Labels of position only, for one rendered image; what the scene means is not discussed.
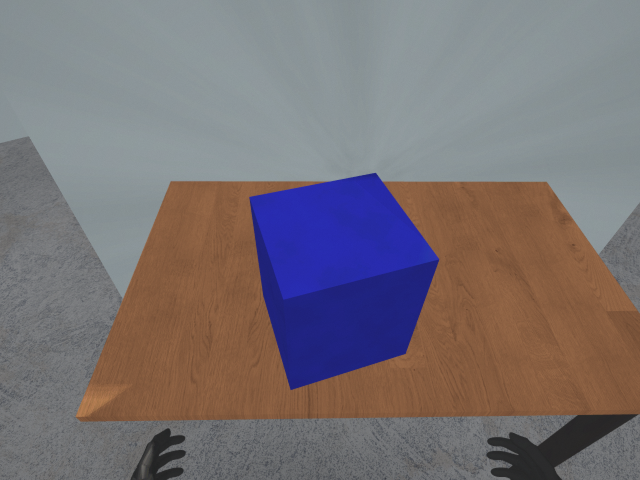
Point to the robot right hand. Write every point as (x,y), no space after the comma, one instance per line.
(530,460)

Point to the table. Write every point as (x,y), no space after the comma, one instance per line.
(522,318)

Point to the carton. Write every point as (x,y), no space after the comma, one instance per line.
(344,275)

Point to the robot left hand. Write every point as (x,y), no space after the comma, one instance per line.
(150,461)

